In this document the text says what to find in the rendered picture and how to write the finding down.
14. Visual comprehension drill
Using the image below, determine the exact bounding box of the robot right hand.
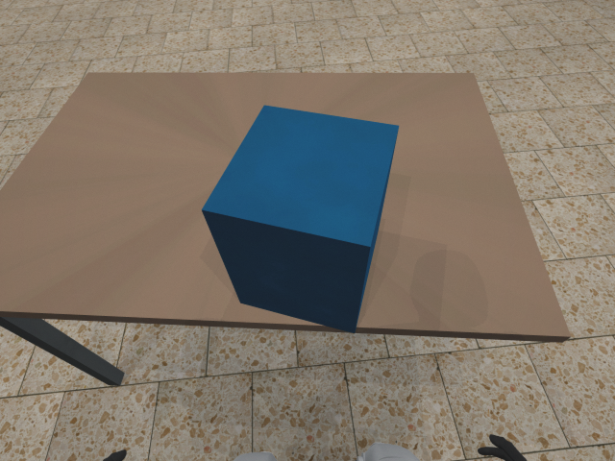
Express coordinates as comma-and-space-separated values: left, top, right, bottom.
478, 434, 527, 461

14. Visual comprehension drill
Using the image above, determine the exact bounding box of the carton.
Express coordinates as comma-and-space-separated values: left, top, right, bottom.
202, 106, 399, 333

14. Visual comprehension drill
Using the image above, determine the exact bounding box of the table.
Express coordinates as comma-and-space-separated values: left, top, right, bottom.
0, 72, 571, 386

